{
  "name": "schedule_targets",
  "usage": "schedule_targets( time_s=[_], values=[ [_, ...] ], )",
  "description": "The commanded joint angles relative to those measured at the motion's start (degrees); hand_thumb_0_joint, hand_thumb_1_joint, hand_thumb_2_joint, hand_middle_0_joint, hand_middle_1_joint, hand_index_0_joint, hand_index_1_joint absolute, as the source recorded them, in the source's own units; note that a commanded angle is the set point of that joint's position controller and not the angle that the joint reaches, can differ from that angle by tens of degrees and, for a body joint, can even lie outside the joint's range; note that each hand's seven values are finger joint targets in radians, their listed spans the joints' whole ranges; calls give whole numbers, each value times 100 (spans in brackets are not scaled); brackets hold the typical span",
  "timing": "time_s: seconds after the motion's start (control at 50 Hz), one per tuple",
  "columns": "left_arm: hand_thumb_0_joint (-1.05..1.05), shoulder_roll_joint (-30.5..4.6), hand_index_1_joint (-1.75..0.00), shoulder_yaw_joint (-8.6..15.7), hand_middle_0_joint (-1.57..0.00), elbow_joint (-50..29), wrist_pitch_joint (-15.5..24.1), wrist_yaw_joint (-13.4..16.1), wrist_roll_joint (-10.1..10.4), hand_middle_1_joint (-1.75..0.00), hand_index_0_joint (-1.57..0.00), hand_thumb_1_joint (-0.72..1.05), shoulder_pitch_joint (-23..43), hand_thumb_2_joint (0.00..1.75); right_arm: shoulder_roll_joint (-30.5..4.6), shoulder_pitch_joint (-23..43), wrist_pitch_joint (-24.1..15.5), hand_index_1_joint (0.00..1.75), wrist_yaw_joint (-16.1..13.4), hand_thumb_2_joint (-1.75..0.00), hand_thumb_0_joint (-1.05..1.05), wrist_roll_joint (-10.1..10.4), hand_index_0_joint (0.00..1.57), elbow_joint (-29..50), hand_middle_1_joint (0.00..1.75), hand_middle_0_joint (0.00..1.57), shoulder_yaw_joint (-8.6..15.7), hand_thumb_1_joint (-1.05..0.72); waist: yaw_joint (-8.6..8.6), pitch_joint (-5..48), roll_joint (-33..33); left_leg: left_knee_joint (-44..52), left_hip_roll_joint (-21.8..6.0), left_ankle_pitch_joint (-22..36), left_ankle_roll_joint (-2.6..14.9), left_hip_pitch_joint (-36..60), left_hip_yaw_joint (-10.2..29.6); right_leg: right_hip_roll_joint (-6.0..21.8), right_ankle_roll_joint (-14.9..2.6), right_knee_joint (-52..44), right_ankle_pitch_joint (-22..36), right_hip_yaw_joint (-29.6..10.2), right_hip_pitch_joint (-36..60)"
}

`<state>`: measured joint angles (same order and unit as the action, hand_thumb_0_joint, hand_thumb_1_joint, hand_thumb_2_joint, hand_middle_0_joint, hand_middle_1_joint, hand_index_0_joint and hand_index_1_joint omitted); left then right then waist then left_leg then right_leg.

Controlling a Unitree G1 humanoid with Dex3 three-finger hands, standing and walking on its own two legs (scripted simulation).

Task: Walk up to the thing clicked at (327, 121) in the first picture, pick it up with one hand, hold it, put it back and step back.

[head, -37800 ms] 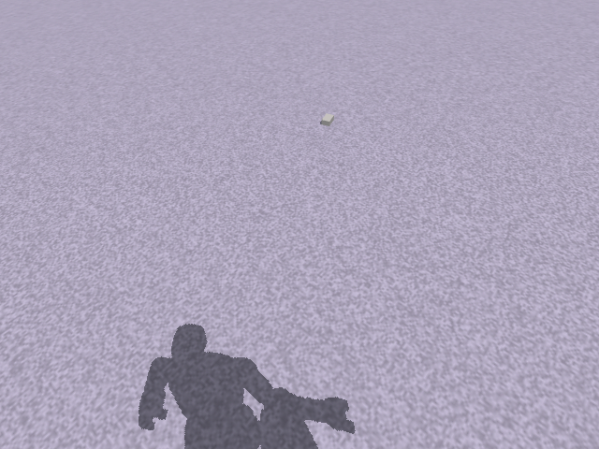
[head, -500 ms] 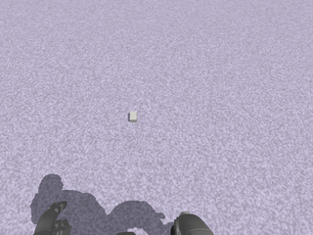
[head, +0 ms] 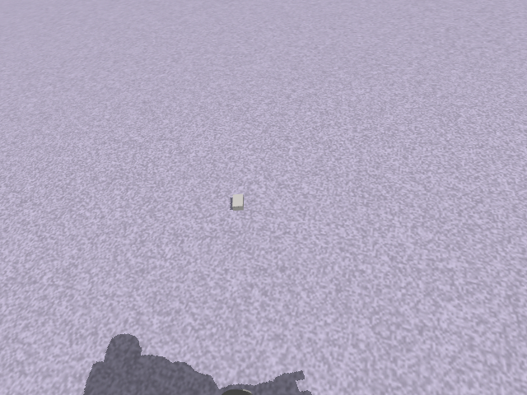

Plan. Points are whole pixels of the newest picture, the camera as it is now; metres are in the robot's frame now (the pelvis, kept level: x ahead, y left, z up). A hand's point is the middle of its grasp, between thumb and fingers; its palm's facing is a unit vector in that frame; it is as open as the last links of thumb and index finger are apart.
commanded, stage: step back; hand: left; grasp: from above
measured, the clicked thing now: (238, 202) +1.09 +0.26 -0.74
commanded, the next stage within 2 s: stand in 0.96 s
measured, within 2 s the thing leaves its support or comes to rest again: neither
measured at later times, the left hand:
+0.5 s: hand out of the picture +0.05 +0.26 -0.13, palm faces +0.09 -0.91 -0.40, open 7.4 cm
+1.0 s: hand out of the picture +0.09 +0.29 -0.15, palm faces +0.06 -0.93 -0.37, open 7.4 cm
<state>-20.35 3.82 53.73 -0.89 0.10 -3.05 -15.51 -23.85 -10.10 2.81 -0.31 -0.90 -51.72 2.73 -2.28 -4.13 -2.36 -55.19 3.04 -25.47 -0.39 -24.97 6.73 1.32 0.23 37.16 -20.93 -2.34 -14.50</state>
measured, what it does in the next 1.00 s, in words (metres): steps on the spot: left foot, then right foot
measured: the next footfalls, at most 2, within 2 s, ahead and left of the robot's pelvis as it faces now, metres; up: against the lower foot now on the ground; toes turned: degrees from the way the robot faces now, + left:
left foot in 0.10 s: +0.02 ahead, +0.13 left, +0.00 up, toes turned +0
right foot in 0.36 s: +0.06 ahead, -0.12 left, +0.00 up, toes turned +3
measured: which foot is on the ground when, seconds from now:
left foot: up 0.00-0.08, down 0.10-0.38, up 0.40-0.66, down 0.68-1.00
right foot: down 0.00-0.12, up 0.14-0.34, down 0.36-1.00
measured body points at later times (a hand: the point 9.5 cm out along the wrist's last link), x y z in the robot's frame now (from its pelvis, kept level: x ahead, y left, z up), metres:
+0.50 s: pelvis +0.00 -0.02 +0.01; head +0.00 -0.03 +0.46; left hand +0.04 +0.30 -0.10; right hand +0.07 -0.33 -0.13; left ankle -0.01 +0.12 -0.69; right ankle +0.01 -0.12 -0.73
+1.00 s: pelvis +0.04 +0.02 +0.00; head +0.06 +0.03 +0.45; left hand +0.09 +0.34 -0.12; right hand +0.19 -0.26 -0.12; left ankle +0.07 +0.14 -0.73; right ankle +0.02 -0.12 -0.73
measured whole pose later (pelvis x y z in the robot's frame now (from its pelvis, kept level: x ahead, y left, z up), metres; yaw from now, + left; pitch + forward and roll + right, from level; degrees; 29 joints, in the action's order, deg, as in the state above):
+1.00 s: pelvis +0.04 +0.02 +0.00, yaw +3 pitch -2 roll -1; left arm -21.1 1.6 60.0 1.1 0.5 -0.9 -8.1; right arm -18.9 -2.1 0.1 0.4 -0.4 -58.3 0.7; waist -1.1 -5.2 -0.7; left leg -34.3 -1.8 -14.4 -0.1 -17.9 -0.5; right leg 1.0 1.5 31.8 -19.2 0.5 -10.6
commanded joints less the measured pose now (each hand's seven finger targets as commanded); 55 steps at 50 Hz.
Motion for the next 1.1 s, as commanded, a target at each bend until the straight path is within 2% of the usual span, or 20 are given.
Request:
schedule_targets(
  time_s=[0.0, 0.06, 0.08, 0.1, 0.12, 0.14, 0.2, 0.26, 0.32, 0.34, 0.36, 0.4, 0.48, 0.62, 0.68, 0.7, 0.74, 0.9, 0.94, 1.08],
  values=[
    [0, -1715, -30, 460, -20, -544, 268, 87, 5, -30, -20, 90, 299, 90, -768, 473, -316, 30, 7, -90, 0, -76, 20, 412, 30, 20, 228, -90, -206, 126, 1438, 1384, -202, -347, -88, -204, -409, 1077, -1006, -1346, -81, -1224, 571],
    [0, -1651, -30, 354, -20, -640, 149, 35, 82, -30, -20, 90, 687, 90, -784, -215, -433, 30, 32, -90, 0, -107, 20, 61, 30, 20, 343, -90, 228, 373, 1228, 3434, -80, 405, 77, 1506, -707, 1063, -830, -801, -133, -930, -149],
    [0, -1317, -30, 231, -20, -621, 130, 34, 90, -30, -20, 90, 471, 90, -900, -265, -473, 30, 13, -90, 0, -142, 20, -27, 30, 20, 432, -90, 203, 456, 701, 3598, -271, 587, 179, 2302, -76, 799, -618, -154, 40, -680, -765],
    [0, -960, -30, 151, -20, -609, 139, 28, 150, -30, -20, 90, 279, 90, -1175, -394, -507, 30, -10, -90, 0, -226, 20, -35, 30, 20, 500, -90, 189, 639, -374, 3997, -1256, -125, 503, 2760, 1524, 267, -324, 932, -433, -198, -1549],
    [0, -1202, -30, 214, -20, -603, 155, 53, 201, -30, -20, 90, 659, 90, -1793, -273, -499, 30, 15, -90, 0, -174, 20, 26, 30, 20, 565, -90, 323, 292, -813, 4314, -2146, -1824, 1257, 1937, 2898, -53, -174, 1395, -1178, 307, -2016],
    [0, -1639, -30, 323, -20, -531, 197, 65, 132, -30, -20, 90, 880, 90, -1924, -84, -497, 30, 50, -90, 0, -121, 20, 49, 30, 20, 618, -90, 381, -140, -655, 4502, -2384, -2298, 1602, 924, 3056, 223, -195, 1712, -1243, -135, -1508],
    [0, -1417, -30, 296, -20, -361, 268, -54, 181, -30, -20, 90, 500, 90, -1197, 209, -524, 30, 67, -90, 0, -169, 20, 126, 30, 20, 395, -90, 140, -268, -464, 4121, -1533, -1113, 1099, 963, 1430, 197, -208, 1047, -723, 15, -1202],
    [0, -1278, -30, 323, -20, -286, 310, -91, 166, -30, -20, 90, 480, 90, -1275, 46, -498, 30, 98, -90, 0, -149, 20, 25, 30, 20, 451, -90, 272, -94, -701, 3952, -1394, -617, 998, 754, 1139, -57, -120, 262, -440, 384, -469],
    [0, -1156, -30, 316, -20, -34, 412, 10, 108, -30, -20, 90, 26, 90, -973, 307, -356, 30, 122, -90, 0, -56, 20, 109, 30, 20, 339, -90, -86, 326, -489, 2811, -961, -113, 666, 280, 308, -345, -182, -1227, 437, 685, 918],
    [0, -1288, -30, 390, -20, 66, 431, 53, 82, -30, -20, 90, -226, 90, -722, 197, -337, 30, 107, -90, 0, -28, 20, 126, 30, 20, 266, -90, -197, 478, -44, 2132, -755, -75, 493, -172, 109, -94, -238, -1371, 366, 189, 1562],
    [0, -1698, -30, 514, -20, 92, 458, 103, 2, -30, -20, 90, -507, 90, -368, 164, -355, 30, 71, -90, 0, 3, 20, 264, 30, 20, 143, -90, -338, 519, 1106, 777, 19, -367, 245, -1072, -149, 1037, -564, -2115, -741, -1762, 1905],
    [0, -2127, -30, 584, -20, -268, 451, 94, 13, -30, -20, 90, 369, 90, -952, 4, -330, 30, -23, -90, 0, -91, 20, 97, 30, 20, 325, -90, -128, -120, 734, -117, -330, -681, 96, -948, 226, 2419, -1434, -2729, -2559, -3213, 328],
    [0, -1593, -30, 389, -20, -291, 549, 93, 125, -30, -20, 90, 677, 90, -876, -365, -376, 30, 58, -90, 0, -61, 20, -228, 30, 20, 318, -90, 147, -189, 648, 211, -425, 244, 52, -462, 309, 1341, -911, -2253, -456, -1283, 274],
    [0, -1541, -30, 280, -20, -266, 430, 88, 203, -30, -20, 90, 740, 90, -625, -178, -438, 30, 45, -90, 0, -53, 20, -243, 30, 20, 209, -90, 146, 350, 1176, 2241, -332, 888, 1, 798, -858, 1160, -829, -827, 3528, -84, 441],
    [0, -1310, -30, 144, -20, -344, 315, 98, 260, -30, -20, 90, 646, 90, -908, -285, -468, 30, -48, -90, 0, -82, 20, -361, 30, 20, 307, -90, 252, 731, 404, 2798, -650, 3033, 282, 1803, -392, 685, -363, 167, 3018, 210, 23],
    [0, -1102, -30, 93, -20, -387, 279, 98, 316, -30, -20, 90, 581, 90, -1201, -272, -493, 30, -84, -90, 0, -105, 20, -305, 30, 20, 354, -90, 252, 1043, -410, 3040, -1528, 3543, 654, 1989, 680, 245, -149, 834, 1915, 399, -252],
    [0, -1269, -30, 123, -20, -115, 128, 139, 363, -30, -20, 90, 570, 90, -1433, 342, -460, 30, -67, -90, 0, -31, 20, -195, 30, 20, 345, -90, 155, 787, -791, 3441, -2239, 2199, 1484, 898, 1552, 20, -141, 971, -1105, 201, 100],
    [0, -1450, -30, 158, -20, 285, 326, 172, 197, -30, -20, 90, 433, 90, -786, 866, -382, 30, -54, -90, 0, 66, 20, -245, 30, 20, 119, -90, 107, 971, -1, 2228, -1023, 2559, 325, 874, -122, 588, -337, -1105, 1889, -519, 802],
    [0, -1389, -30, -18, -20, 337, 339, 73, 243, -30, -20, 90, 960, 90, -734, 523, -394, 30, 1, -90, 0, 98, 20, -468, 30, 20, 73, -90, 438, 856, 290, 2831, -847, 1879, 258, 1733, -187, 831, -377, -1360, 1263, -700, 15],
    [0, -1220, -30, -142, -20, 563, 338, 50, 288, -30, -20, 90, 1129, 90, -800, 938, -483, 30, 42, -90, 0, 45, 20, -704, 30, 20, 41, -90, 262, 598, 373, 3245, -1080, 2898, 252, 1816, -120, 579, -109, -1648, 1978, -221, 620]
  ],
)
